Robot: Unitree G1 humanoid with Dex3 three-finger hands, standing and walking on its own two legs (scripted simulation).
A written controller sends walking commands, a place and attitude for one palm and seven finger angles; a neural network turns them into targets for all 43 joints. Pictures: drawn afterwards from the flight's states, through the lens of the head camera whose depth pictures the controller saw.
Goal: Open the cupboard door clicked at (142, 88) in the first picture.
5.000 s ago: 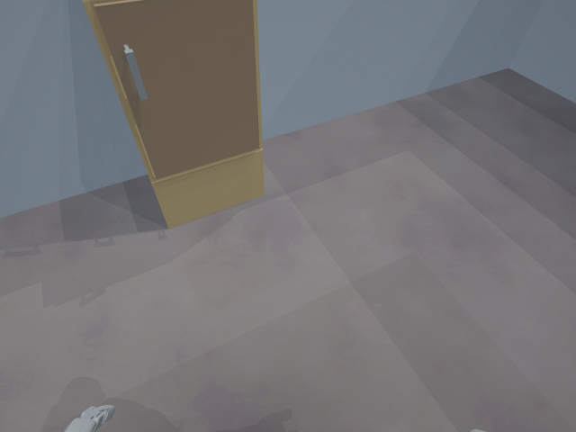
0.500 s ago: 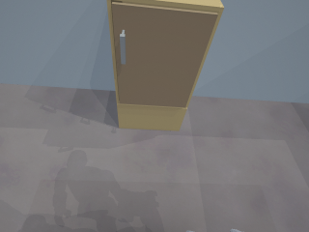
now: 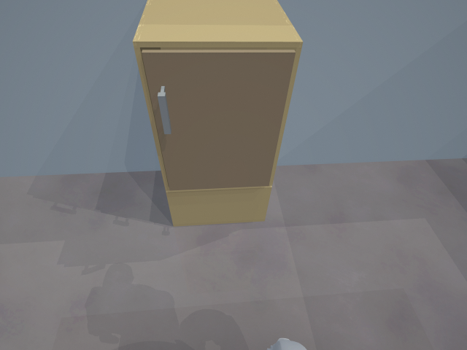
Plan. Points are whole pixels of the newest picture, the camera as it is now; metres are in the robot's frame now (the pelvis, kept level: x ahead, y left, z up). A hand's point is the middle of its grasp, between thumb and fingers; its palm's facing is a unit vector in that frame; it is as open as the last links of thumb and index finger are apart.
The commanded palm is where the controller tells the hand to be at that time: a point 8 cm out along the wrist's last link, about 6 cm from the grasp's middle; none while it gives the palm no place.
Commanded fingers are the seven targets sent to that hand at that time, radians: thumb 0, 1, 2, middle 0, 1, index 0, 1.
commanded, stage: take the last steps up to it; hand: left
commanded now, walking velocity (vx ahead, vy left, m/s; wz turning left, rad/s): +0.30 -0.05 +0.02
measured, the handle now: (165, 110) +0.79 +0.21 -0.04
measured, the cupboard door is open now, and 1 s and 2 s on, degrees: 0 0 0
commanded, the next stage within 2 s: come to a stop and stand still in 0.62 s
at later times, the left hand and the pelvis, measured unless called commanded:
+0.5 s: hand out of the picture +0.12 +0.08 -0.16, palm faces +0.13 -0.96 -0.24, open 7.2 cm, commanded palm none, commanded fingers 0.00 0.90 0.90 -0.20 -0.30 -0.20 -0.30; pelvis +0.15 -0.10 +0.00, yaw +3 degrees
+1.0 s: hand (175, 316) +0.24 +0.12 -0.19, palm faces +0.12 -0.97 -0.20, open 7.4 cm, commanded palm none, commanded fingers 0.00 0.90 0.90 -0.20 -0.30 -0.20 -0.30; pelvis +0.25 -0.06 -0.01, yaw +3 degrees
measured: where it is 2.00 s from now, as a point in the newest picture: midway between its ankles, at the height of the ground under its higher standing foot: outside the picture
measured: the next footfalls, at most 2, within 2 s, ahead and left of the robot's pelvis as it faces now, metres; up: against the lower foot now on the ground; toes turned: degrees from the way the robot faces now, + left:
right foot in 0.18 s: +0.17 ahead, -0.17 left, +0.00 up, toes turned -7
left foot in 0.76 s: +0.32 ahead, +0.04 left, +0.00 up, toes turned +4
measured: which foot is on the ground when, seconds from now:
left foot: down 0.00-0.18, up 0.20-0.74, down 0.76-1.00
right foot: up 0.00-0.16, down 0.18-0.76, up 0.78-1.00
